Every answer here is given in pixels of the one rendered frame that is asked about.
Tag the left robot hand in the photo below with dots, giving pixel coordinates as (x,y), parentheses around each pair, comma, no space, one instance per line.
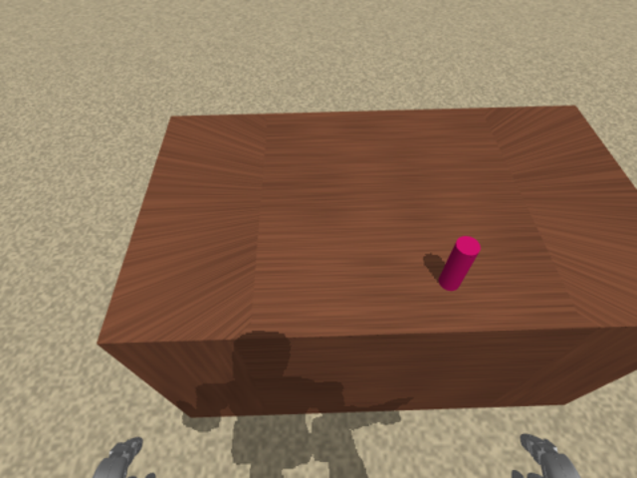
(119,459)

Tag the right robot hand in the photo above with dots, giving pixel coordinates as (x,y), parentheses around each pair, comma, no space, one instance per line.
(553,464)

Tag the can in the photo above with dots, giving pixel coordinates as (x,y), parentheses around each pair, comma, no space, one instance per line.
(459,262)

